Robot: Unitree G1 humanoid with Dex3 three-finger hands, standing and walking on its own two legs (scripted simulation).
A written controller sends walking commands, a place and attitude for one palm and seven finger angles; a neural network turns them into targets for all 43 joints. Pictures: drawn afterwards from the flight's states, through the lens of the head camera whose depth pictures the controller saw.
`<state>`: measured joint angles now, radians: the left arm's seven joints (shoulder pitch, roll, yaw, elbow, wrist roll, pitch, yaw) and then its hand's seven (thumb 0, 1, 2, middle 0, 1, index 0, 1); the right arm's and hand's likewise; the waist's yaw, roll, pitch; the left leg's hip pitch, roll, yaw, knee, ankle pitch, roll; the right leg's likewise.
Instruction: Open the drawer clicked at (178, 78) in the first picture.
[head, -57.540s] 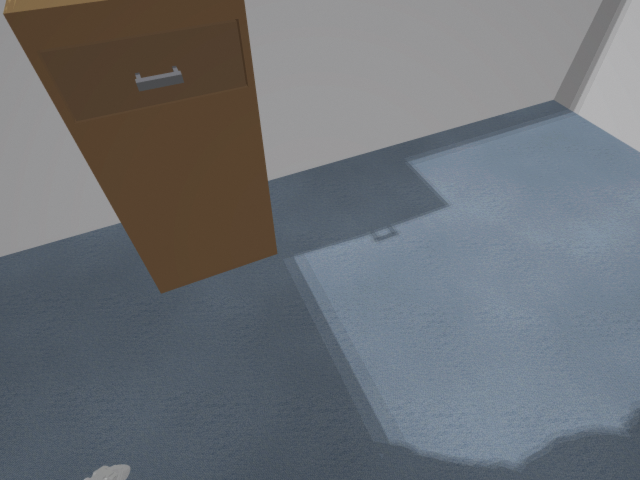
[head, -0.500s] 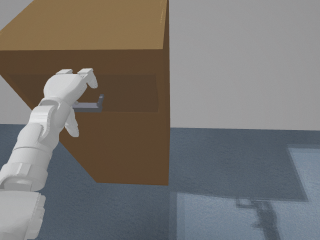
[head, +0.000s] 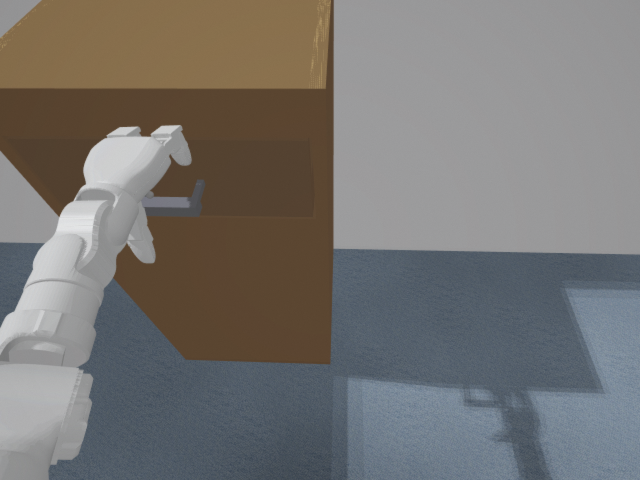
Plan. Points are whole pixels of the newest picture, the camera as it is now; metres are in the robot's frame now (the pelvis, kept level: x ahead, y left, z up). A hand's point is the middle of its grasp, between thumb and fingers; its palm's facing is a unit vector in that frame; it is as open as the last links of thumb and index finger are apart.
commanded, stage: re-aim the fingers above the handle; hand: left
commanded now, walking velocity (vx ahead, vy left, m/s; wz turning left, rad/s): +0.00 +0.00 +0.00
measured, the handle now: (168, 196) +0.49 +0.24 +0.05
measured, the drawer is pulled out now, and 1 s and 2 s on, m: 0.00 0.00 0.00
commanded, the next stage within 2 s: lower the fingers behind the handle in 1.10 s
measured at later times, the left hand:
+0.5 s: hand (149, 196) +0.44 +0.23 +0.11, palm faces -0.01 -0.03 -1.00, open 13.8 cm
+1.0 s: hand (146, 194) +0.44 +0.24 +0.11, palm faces -0.03 -0.03 -1.00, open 13.8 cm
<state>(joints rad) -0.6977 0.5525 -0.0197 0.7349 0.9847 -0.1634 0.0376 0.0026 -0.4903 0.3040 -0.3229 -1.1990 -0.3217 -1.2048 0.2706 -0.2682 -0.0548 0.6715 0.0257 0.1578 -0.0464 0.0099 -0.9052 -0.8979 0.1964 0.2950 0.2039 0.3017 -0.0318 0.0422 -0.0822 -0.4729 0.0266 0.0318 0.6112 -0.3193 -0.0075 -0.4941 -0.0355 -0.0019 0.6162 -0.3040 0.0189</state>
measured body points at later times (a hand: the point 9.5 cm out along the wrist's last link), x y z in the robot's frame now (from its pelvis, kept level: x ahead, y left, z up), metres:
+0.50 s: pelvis +0.00 +0.00 +0.00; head +0.05 -0.03 +0.45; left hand +0.43 +0.23 +0.17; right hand +0.10 -0.27 -0.13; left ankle -0.02 +0.13 -0.73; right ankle -0.01 -0.13 -0.73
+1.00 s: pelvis +0.01 -0.01 +0.00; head +0.06 -0.03 +0.45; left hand +0.44 +0.24 +0.16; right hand +0.08 -0.28 -0.14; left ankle -0.02 +0.13 -0.73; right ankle -0.01 -0.13 -0.73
